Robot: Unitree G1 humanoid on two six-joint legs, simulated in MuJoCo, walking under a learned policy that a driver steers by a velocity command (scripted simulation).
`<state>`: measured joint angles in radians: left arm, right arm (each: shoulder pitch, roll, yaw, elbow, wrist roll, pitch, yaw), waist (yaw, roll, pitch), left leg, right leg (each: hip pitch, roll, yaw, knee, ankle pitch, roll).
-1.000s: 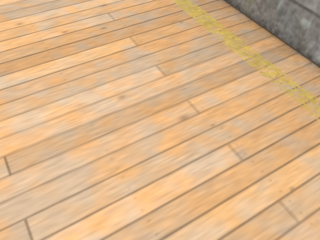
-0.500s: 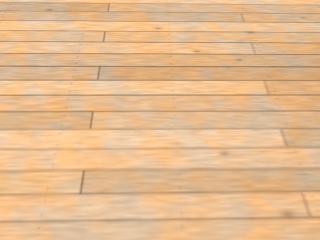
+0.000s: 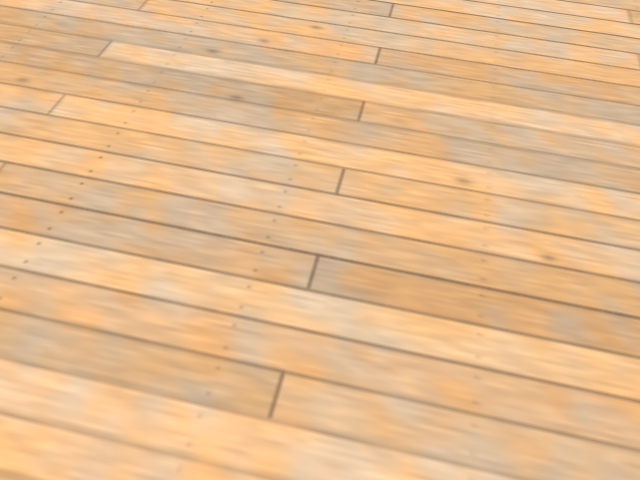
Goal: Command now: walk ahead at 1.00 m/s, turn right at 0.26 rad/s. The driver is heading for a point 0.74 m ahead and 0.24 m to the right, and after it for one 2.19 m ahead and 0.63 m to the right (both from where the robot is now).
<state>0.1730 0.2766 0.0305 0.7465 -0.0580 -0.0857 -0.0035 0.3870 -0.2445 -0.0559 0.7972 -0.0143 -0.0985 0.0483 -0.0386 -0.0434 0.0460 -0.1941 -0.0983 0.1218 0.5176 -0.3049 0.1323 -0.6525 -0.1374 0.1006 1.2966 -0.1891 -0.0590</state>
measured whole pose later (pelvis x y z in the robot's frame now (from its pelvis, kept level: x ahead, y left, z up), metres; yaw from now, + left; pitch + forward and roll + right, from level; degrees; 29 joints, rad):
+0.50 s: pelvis +0.46 -0.06 +0.00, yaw -23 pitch +0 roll -1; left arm 0.49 0.22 0.04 0.80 -0.02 -0.07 -0.03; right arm 0.03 -0.20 0.02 0.56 -0.01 -0.15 0.00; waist 0.07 0.00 0.02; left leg -0.65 0.07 -0.21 1.13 -0.28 0.00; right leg -0.20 0.22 0.10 0.49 -0.26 -0.18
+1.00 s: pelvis +0.80 -0.14 +0.01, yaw -30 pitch +2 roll +2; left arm -0.06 0.26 0.00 0.56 0.01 -0.07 0.00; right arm 0.46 -0.30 -0.08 0.78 0.03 -0.03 -0.02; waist -0.12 -0.02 0.06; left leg -0.22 -0.09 -0.19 0.45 -0.26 -0.02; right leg -0.49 0.02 0.11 0.53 -0.03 0.01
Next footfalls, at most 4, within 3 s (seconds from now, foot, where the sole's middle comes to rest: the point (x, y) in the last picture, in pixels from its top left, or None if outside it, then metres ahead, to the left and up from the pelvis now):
0.28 right None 0.47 -0.10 -0.77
0.68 left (322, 319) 0.89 -0.04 -0.77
1.02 right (436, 319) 0.89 -0.32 -0.77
1.38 left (325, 287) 0.99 -0.05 -0.77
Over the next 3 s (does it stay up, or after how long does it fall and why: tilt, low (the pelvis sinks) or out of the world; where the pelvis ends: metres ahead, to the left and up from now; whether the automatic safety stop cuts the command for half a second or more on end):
stays up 1.02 -0.18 0.01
